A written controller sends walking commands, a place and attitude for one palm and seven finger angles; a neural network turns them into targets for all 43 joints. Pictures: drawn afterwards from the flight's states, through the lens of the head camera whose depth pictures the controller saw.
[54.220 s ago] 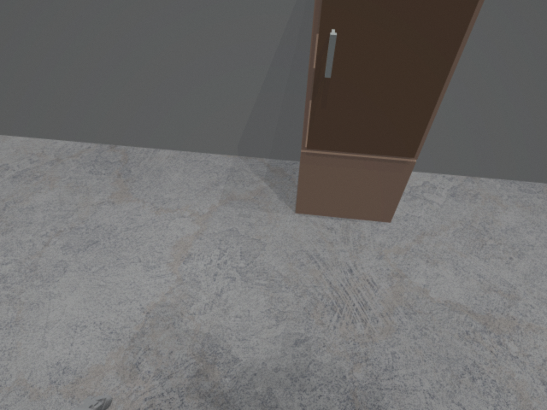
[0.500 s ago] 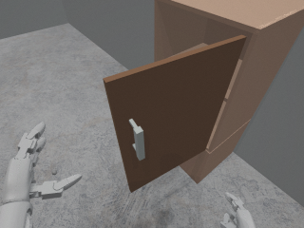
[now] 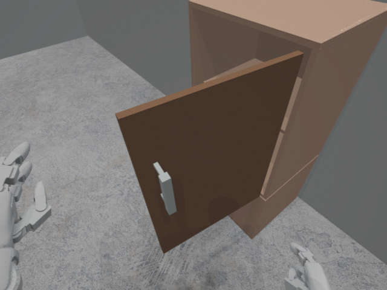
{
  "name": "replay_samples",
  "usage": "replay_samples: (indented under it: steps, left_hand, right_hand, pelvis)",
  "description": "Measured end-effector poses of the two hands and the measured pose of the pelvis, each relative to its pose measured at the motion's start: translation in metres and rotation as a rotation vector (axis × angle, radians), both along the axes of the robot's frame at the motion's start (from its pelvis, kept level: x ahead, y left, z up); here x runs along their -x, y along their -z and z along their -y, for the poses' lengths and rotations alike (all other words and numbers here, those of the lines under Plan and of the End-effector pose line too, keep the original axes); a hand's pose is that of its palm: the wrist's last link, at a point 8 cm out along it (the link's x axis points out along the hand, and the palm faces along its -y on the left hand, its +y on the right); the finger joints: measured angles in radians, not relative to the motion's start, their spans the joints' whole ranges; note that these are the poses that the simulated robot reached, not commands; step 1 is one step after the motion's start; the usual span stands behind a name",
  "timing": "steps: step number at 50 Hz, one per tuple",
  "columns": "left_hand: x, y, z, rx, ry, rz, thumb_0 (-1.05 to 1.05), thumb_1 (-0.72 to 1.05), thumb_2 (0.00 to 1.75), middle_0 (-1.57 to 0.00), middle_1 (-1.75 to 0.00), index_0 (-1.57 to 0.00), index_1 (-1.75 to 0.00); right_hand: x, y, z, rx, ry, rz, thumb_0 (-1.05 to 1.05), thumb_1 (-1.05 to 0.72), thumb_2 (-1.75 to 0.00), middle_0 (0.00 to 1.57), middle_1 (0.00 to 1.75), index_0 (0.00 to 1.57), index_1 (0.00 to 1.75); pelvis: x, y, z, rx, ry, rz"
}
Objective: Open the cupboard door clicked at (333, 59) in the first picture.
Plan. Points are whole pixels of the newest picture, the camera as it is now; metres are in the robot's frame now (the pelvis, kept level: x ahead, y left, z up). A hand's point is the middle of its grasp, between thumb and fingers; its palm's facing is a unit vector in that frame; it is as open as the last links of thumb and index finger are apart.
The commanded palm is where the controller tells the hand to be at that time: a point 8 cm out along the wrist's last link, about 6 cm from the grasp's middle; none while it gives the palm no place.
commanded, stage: draw the hand back to the body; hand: left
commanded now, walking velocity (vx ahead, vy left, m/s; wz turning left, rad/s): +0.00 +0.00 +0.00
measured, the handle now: (164, 188) +0.31 +0.11 +0.04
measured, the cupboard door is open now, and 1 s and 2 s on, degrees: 82 82 82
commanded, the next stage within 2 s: step back with the hand held close in 0.22 s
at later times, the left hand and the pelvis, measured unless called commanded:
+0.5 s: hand (46, 209) +0.18 +0.25 +0.16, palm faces +0.42 -0.78 -0.47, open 7.5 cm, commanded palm +0.12 +0.29 +0.17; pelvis -0.02 -0.01 +0.00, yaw +0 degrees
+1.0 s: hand out of the picture +0.07 +0.31 +0.15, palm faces +0.43 -0.75 -0.50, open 7.5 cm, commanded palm +0.01 +0.34 +0.17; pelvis -0.12 +0.04 -0.01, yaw +2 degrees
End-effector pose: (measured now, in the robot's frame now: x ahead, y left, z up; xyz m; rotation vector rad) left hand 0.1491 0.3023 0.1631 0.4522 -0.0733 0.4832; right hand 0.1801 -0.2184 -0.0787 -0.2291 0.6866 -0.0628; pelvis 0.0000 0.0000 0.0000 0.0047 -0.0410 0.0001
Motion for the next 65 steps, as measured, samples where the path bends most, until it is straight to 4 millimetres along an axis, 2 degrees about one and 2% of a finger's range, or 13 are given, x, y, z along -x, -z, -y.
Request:
replay_samples:
  steps: [7, 18, 21, 25, 34, 39, 46, 52, 58, 61, 65]
  left_hand:
    - [0.003, 0.005, 0.012, 0.012, 0.015, -0.021, 0.01, 0.87, 0.89, -0.21, -0.3, -0.2, -0.3]
    - [0.01, -0.002, 0.018, -0.005, 0.014, 0.006, 0.01, 0.88, 0.9, -0.21, -0.3, -0.21, -0.3]
    - [0.011, -0.014, 0.019, -0.054, 0.038, 0.037, 0.01, 0.88, 0.9, -0.21, -0.3, -0.21, -0.3]
    - [0.009, -0.021, 0.017, -0.115, 0.083, 0.039, 0.01, 0.88, 0.9, -0.21, -0.3, -0.21, -0.3]
    - [0.022, -0.004, 0.004, -0.11, 0.156, -0.058, 0.01, 0.88, 0.9, -0.21, -0.3, -0.21, -0.3]
    - [0.043, -0.009, -0.009, -0.124, 0.172, 0.004, 0.01, 0.88, 0.9, -0.21, -0.3, -0.21, -0.3]
    - [0.087, -0.011, -0.03, -0.15, 0.151, 0.082, 0.01, 0.88, 0.9, -0.21, -0.3, -0.21, -0.3]
    - [0.137, -0.009, -0.047, -0.186, 0.064, 0.103, 0.01, 0.88, 0.9, -0.21, -0.3, -0.21, -0.3]
    - [0.188, -0.01, -0.046, -0.144, 0.033, 0.12, 0.01, 0.88, 0.9, -0.21, -0.3, -0.21, -0.3]
    - [0.2, -0.011, -0.051, -0.13, 0.055, 0.16, 0.01, 0.88, 0.9, -0.21, -0.3, -0.21, -0.3]
    - [0.206, -0.015, -0.066, -0.142, 0.073, 0.222, 0.01, 0.88, 0.9, -0.21, -0.3, -0.21, -0.3]
  right_hand:
    - [0.006, 0.002, 0.01, 0.003, 0.012, -0.014, 0.01, -0.91, -0.9, 0.2, 0.3, 0.2, 0.3]
    - [0.013, 0.004, 0.018, -0.004, 0.023, -0.007, 0.01, -0.91, -0.9, 0.2, 0.3, 0.2, 0.3]
    - [0.015, 0.003, 0.02, 0.001, 0.025, -0.014, 0.01, -0.91, -0.9, 0.2, 0.3, 0.2, 0.3]
    - [0.022, 0.001, 0.024, 0.012, 0.058, -0.036, 0.01, -0.91, -0.9, 0.2, 0.3, 0.2, 0.3]
    - [0.056, -0.006, 0.022, 0.039, 0.158, -0.057, 0.01, -0.91, -0.9, 0.2, 0.3, 0.2, 0.3]
    - [0.083, -0.012, 0.01, 0.064, 0.158, -0.053, 0.01, -0.91, -0.9, 0.2, 0.3, 0.2, 0.3]
    - [0.12, -0.012, -0.012, 0.074, 0.123, -0.025, 0.01, -0.91, -0.9, 0.2, 0.3, 0.2, 0.3]
    - [0.147, 0.003, -0.03, 0.058, 0.05, -0.037, 0.01, -0.91, -0.9, 0.2, 0.3, 0.2, 0.3]
    - [0.172, 0.013, -0.045, 0.044, -0.007, -0.067, 0.01, -0.91, -0.9, 0.2, 0.3, 0.2, 0.3]
    - [0.186, 0.009, -0.051, 0.063, 0.006, -0.056, 0.01, -0.91, -0.9, 0.2, 0.3, 0.21, 0.3]
    - [0.204, 0.001, -0.059, 0.078, 0.019, -0.004, 0.01, -0.91, -0.9, 0.2, 0.3, 0.21, 0.3]
  pelvis:
    - [0.001, 0.0, 0.008, -0.001, 0.0, 0.004]
    - [0.008, -0.001, 0.015, 0.0, -0.002, 0.019]
    - [0.012, 0.0, 0.015, 0.012, -0.006, 0.002]
    - [0.019, 0.0, 0.011, 0.018, 0.004, -0.025]
    - [0.043, 0.0, -0.009, 0.018, 0.036, -0.04]
    - [0.066, 0.002, -0.019, 0.027, 0.035, -0.029]
    - [0.102, 0.008, -0.035, 0.049, 0.016, -0.014]
    - [0.133, 0.016, -0.037, 0.05, -0.058, -0.025]
    - [0.166, 0.015, -0.044, 0.056, -0.05, -0.015]
    - [0.175, 0.016, -0.052, 0.055, -0.038, -0.013]
    - [0.204, 0.018, -0.06, 0.058, -0.028, 0.008]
